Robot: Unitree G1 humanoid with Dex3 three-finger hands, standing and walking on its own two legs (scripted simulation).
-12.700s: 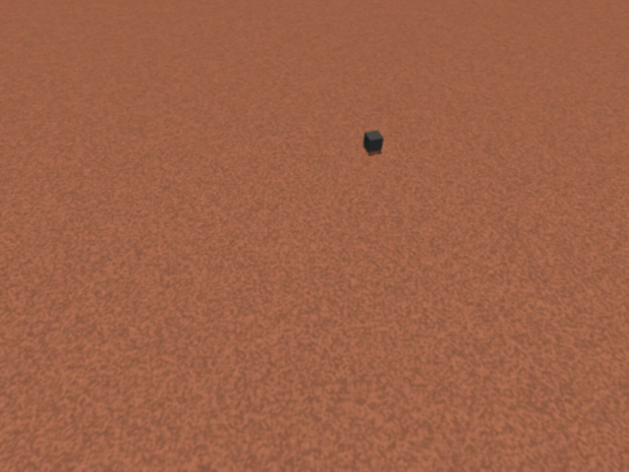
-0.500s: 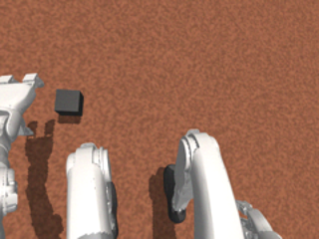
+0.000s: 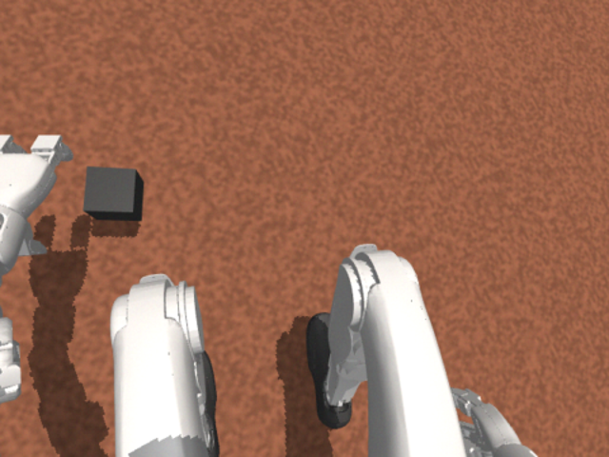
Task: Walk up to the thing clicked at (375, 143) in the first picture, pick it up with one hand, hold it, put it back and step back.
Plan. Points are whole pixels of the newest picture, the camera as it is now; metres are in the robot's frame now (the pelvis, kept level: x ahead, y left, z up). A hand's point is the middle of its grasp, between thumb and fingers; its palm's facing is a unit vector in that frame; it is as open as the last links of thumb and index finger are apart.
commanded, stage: rise first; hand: left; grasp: from above
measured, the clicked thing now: (115, 195) +0.48 +0.24 -0.31
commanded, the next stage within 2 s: approach in 0.24 s
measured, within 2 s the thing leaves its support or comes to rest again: neither
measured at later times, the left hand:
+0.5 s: hand (49, 205) +0.43 +0.29 -0.18, palm faces -0.47 +0.01 -0.88, open 13.7 cm
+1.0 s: hand (95, 172) +0.48 +0.24 -0.19, palm faces -0.48 +0.03 -0.88, open 13.4 cm
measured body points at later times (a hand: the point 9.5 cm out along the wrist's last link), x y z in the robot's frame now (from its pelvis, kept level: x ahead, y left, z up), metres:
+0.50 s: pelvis +0.00 +0.00 -0.01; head +0.24 +0.06 +0.37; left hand +0.45 +0.29 -0.13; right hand +0.05 -0.29 -0.12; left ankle +0.07 +0.11 -0.31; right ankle +0.10 -0.13 -0.31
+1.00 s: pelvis +0.00 -0.01 -0.01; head +0.26 +0.02 +0.36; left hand +0.50 +0.23 -0.14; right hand +0.00 -0.28 -0.12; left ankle +0.07 +0.11 -0.31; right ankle +0.10 -0.13 -0.31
